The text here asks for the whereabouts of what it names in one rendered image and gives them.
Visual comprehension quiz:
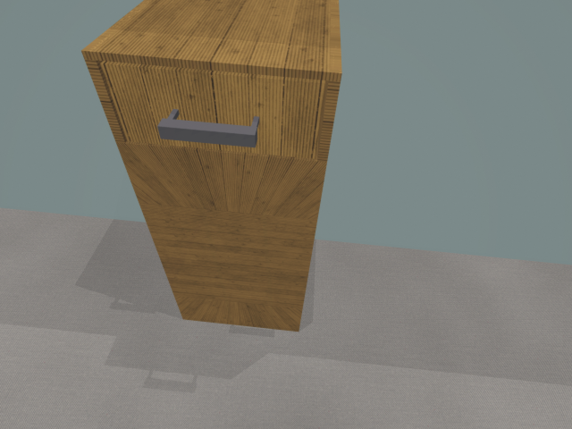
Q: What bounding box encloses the cabinet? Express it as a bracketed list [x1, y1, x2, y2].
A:
[81, 0, 342, 332]

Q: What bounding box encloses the handle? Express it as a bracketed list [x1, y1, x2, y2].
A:
[157, 109, 259, 147]

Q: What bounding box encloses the drawer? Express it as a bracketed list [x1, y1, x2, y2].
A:
[100, 61, 325, 159]

